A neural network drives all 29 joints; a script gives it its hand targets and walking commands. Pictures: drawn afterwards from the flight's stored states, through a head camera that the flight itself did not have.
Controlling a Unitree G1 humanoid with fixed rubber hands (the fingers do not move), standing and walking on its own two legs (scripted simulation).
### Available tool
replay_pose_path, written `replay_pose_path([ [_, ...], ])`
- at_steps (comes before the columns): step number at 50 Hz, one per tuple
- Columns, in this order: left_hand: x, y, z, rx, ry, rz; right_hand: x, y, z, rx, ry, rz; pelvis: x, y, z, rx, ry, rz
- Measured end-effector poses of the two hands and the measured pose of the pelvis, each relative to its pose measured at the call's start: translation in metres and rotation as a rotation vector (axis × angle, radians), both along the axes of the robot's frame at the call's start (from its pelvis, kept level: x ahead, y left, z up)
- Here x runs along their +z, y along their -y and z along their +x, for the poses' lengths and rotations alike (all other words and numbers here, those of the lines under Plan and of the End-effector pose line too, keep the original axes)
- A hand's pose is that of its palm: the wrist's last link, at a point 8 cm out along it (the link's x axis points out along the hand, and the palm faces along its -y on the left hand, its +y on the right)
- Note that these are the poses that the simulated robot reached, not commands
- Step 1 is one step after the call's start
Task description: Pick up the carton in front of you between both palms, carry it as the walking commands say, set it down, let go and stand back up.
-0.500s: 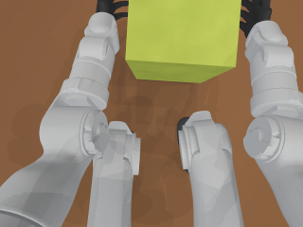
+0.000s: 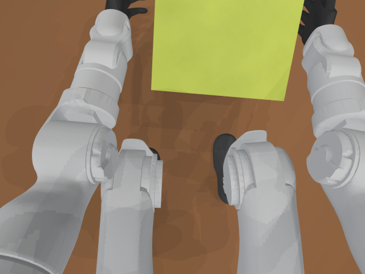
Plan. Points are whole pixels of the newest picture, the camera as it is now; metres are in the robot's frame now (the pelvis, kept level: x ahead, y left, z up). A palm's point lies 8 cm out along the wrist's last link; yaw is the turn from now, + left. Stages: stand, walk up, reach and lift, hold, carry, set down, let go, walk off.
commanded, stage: set down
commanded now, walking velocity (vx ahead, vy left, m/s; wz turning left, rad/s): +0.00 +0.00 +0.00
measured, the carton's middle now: (214, 39) +0.49 -0.08 -0.25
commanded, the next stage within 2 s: let go in 1.26 s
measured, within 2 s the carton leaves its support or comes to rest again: neither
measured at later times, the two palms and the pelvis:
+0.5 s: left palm out of the picture +0.55 +0.09 -0.08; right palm out of the picture +0.49 -0.28 -0.09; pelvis +0.00 +0.00 +0.04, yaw -1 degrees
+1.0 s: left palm out of the picture +0.55 +0.10 +0.06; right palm out of the picture +0.49 -0.29 +0.06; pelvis +0.02 +0.00 +0.16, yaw -1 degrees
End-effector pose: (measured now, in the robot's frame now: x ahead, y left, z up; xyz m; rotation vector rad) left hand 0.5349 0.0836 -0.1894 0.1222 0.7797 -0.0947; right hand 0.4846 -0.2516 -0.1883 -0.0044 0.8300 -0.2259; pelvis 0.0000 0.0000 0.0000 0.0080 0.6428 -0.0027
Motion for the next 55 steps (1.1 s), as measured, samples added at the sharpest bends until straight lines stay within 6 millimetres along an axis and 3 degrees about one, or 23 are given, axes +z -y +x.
replay_pose_path([
  [4,-0.018,-0.02,-0.006,0.038,-0.003,0.028,-0.016,0.017,-0.01,-0.057,0.003,-0.03,-0.003,0.001,0.001,0.0,0.009,0.001],
  [7,-0.018,-0.024,-0.001,0.041,0.03,0.028,-0.017,0.027,-0.007,-0.076,0.042,-0.041,-0.008,0.002,0.0,0.0,0.024,0.002],
  [12,0.002,-0.019,0.011,0.047,0.099,0.009,0.002,0.035,0.005,-0.078,0.116,-0.038,-0.014,0.004,-0.002,-0.004,0.04,0.005],
  [17,0.037,-0.008,0.015,0.05,0.146,0.005,0.037,0.032,0.011,-0.071,0.178,-0.02,-0.006,0.004,-0.005,-0.019,0.037,0.01],
  [27,0.119,-0.003,0.018,0.075,0.131,0.019,0.116,0.032,0.006,-0.069,0.176,-0.024,0.048,0.004,-0.004,-0.032,-0.058,0.023],
  [42,0.196,-0.012,0.02,0.077,0.16,0.02,0.198,0.038,0.008,-0.06,0.197,-0.038,0.115,0.005,0.011,-0.034,-0.157,0.024],
  [55,0.281,-0.014,0.019,0.068,0.157,0.019,0.283,0.043,0.005,-0.049,0.199,-0.026,0.191,0.006,0.024,-0.045,-0.166,0.024],
])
